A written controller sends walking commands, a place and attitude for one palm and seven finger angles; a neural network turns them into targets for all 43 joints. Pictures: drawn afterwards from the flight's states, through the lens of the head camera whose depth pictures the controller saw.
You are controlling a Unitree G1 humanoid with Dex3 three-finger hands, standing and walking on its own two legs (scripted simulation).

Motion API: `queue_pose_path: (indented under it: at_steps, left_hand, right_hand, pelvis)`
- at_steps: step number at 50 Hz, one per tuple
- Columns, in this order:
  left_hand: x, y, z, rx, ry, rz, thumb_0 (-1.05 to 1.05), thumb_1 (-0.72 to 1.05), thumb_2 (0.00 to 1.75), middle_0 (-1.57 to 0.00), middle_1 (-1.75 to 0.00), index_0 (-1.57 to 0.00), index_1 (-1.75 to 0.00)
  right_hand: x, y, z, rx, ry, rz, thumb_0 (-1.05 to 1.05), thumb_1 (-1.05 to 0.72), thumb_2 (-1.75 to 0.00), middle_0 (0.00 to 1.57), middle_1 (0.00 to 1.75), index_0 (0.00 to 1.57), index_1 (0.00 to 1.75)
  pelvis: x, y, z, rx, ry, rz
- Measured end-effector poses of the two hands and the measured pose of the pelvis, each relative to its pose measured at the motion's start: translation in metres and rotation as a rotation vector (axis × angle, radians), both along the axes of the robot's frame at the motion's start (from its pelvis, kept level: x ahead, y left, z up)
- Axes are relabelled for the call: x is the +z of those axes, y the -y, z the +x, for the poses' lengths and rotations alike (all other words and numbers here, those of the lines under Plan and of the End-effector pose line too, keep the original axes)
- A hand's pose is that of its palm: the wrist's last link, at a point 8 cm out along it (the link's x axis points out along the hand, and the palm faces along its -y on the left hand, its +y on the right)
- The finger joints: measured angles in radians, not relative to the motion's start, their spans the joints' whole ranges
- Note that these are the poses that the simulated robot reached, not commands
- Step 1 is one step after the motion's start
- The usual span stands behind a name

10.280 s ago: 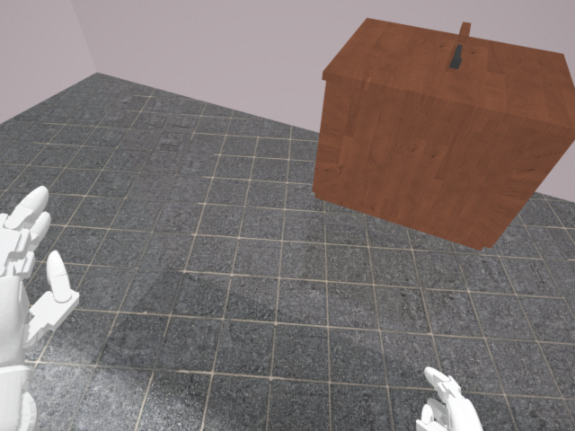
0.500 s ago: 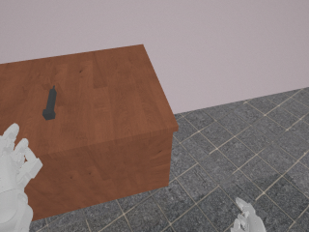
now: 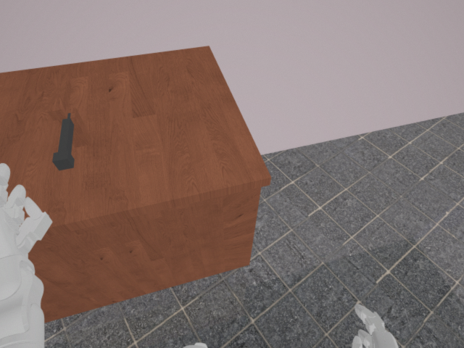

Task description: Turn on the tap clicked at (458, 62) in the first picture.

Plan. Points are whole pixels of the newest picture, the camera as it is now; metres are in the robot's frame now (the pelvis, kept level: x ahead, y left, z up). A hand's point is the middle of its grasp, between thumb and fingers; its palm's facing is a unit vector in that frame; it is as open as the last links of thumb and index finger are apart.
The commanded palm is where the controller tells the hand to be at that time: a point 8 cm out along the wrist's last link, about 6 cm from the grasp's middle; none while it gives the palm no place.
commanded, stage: reach beside the lever's end, fingers flat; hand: left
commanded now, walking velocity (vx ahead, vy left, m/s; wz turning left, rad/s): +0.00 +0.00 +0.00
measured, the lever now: (63, 160) +0.44 +0.38 +0.04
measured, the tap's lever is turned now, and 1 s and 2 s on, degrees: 0 0 0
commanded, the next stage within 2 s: push the lever round in 1.12 s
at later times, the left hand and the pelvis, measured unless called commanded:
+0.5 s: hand (45, 200) +0.34 +0.37 +0.05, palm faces +0.59 -0.80 -0.08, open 7.8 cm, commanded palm +0.29 +0.40 +0.04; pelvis -0.01 +0.00 -0.02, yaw -1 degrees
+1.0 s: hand (47, 192) +0.37 +0.39 +0.02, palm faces +0.57 -0.82 -0.08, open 7.8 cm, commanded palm +0.32 +0.42 +0.03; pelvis +0.00 +0.01 -0.04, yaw -3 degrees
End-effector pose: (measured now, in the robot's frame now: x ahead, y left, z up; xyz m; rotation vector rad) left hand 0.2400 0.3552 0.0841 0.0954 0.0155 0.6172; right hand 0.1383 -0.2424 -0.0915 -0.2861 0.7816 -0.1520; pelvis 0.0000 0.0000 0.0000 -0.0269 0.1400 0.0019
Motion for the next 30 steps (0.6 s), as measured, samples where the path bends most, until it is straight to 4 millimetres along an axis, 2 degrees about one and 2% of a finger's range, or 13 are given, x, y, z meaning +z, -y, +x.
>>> queue_pose_path:
  at_steps: [13,19,30]
  left_hand:
    - [-0.016,-0.019,0.022,0.003,0.004,-0.002,0.02,0.9,0.89,-0.17,-0.21,-0.17,-0.2]
    - [-0.025,-0.034,0.031,0.024,0.002,-0.014,0.02,0.9,0.89,-0.16,-0.19,-0.16,-0.19]
    - [-0.041,-0.047,0.066,0.003,-0.003,-0.021,0.02,0.9,0.89,-0.15,-0.16,-0.15,-0.16]
  right_hand:
    - [-0.014,0.005,-0.021,-0.03,-0.088,-0.023,0.01,-0.9,-0.89,0.2,0.3,0.21,0.3]
    - [-0.022,0.01,-0.033,-0.043,-0.134,-0.039,0.01,-0.9,-0.89,0.2,0.3,0.21,0.3]
    - [-0.038,0.021,-0.065,-0.072,-0.253,-0.071,0.01,-0.9,-0.89,0.2,0.3,0.21,0.3]
  pelvis:
    - [-0.01,-0.003,-0.003,-0.005,-0.045,-0.009]
    - [-0.016,-0.002,-0.006,-0.006,-0.07,-0.013]
    - [-0.03,-0.002,-0.011,-0.013,-0.133,-0.022]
